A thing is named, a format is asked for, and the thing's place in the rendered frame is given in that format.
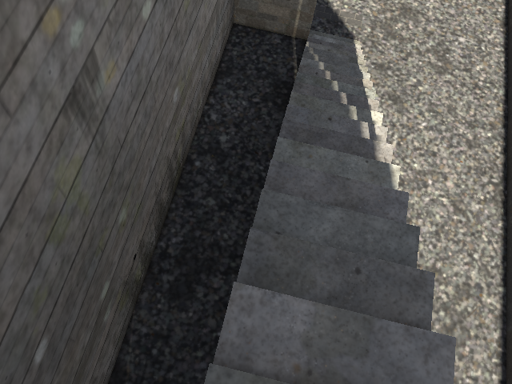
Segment stairs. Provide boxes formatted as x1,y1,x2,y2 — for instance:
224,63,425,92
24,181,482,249
204,30,456,384

